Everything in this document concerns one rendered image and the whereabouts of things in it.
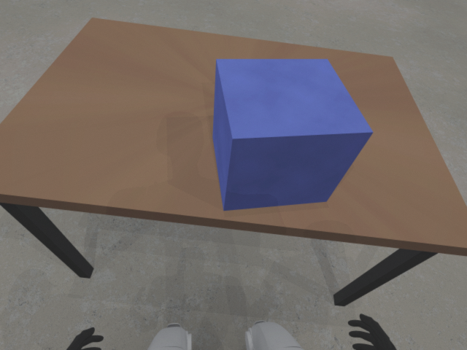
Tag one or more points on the left robot hand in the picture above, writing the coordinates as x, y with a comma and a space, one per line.
84, 338

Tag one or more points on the right robot hand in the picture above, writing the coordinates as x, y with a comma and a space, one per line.
377, 336

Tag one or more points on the robot right thigh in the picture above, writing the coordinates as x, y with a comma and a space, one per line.
270, 336

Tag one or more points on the robot left thigh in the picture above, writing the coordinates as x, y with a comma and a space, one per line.
172, 338

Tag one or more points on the robot thigh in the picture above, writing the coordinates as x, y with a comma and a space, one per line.
270, 336
172, 338

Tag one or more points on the carton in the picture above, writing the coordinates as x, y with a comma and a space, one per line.
285, 131

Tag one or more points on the table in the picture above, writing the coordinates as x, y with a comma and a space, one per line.
121, 124

